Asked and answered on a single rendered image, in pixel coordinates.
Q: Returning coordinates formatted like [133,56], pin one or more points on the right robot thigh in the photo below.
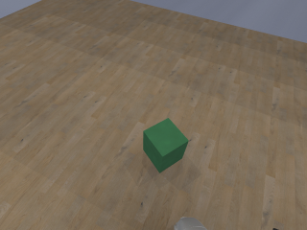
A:
[188,224]

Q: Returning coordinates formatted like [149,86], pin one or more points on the carton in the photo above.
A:
[164,144]

